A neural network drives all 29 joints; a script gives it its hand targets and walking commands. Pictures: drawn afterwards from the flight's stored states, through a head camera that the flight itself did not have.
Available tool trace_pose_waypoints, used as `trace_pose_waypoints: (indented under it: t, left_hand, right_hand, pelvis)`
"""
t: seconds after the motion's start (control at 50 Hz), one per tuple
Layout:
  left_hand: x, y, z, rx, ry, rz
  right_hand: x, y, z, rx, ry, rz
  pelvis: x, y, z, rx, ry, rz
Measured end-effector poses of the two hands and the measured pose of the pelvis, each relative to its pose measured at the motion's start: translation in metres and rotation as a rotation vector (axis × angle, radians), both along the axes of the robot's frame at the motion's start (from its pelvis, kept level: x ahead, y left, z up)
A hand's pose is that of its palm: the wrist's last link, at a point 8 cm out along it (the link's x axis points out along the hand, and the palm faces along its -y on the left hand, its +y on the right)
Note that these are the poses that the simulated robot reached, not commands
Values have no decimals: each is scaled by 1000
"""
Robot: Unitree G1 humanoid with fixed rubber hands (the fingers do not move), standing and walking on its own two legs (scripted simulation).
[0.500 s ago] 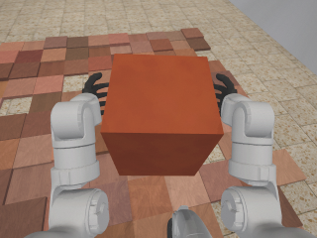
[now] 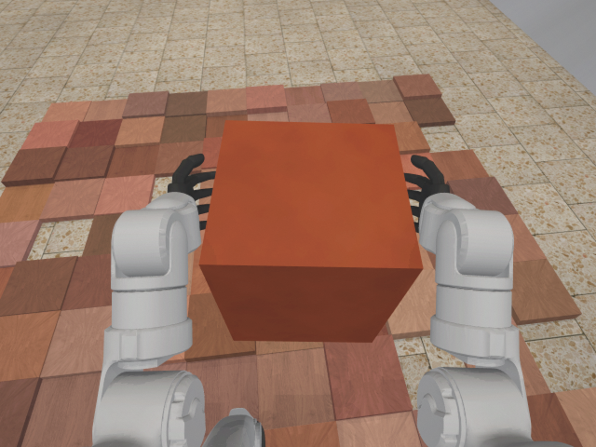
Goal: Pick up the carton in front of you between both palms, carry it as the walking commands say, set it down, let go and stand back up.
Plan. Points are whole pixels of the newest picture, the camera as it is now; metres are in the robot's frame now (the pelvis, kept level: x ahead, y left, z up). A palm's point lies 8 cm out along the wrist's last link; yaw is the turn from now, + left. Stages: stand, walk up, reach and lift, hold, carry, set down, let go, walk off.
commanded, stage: carry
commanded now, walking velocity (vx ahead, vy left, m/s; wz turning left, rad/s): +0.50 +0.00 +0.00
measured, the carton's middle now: (306, 242) +0.37 +0.01 +0.06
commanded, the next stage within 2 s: none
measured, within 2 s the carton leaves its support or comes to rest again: neither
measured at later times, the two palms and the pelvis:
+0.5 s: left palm (251, 93) +0.66 +0.10 +0.11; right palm (420, 100) +0.65 -0.19 +0.11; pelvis +0.30 -0.03 -0.01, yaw +0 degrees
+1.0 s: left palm (247, 35) +0.98 +0.15 +0.07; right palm (371, 32) +0.98 -0.15 +0.08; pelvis +0.63 +0.00 -0.05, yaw -1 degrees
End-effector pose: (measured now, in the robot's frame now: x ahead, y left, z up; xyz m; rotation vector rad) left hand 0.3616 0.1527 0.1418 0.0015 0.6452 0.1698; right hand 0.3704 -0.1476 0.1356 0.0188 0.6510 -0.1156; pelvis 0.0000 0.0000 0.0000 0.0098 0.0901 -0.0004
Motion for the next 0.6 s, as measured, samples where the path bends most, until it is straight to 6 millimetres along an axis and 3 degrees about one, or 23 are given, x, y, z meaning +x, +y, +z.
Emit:
trace_pose_waypoints:
  t: [0.12, 0.28, 0.5, 0.6]
  left_hand:
    - [91, 15, 15, -16, -52, -43]
    - [179, 7, 6, -58, 83, -65]
    - [296, -48, -28, 7, 147, -58]
    - [337, -53, -38, 38, 171, -37]
  right_hand:
    - [81, 15, 25, -49, -52, -17]
    - [156, 8, 20, -74, 84, -53]
    - [280, -46, -29, -4, 146, -22]
    - [336, -50, -39, 5, 170, 18]
  pelvis:
    - [81, 21, -15, 13, -11, -13]
    - [163, 14, 1, -3, 10, -16]
    - [302, -33, -6, -10, 1, -2]
    - [349, -42, 6, -7, 14, -5]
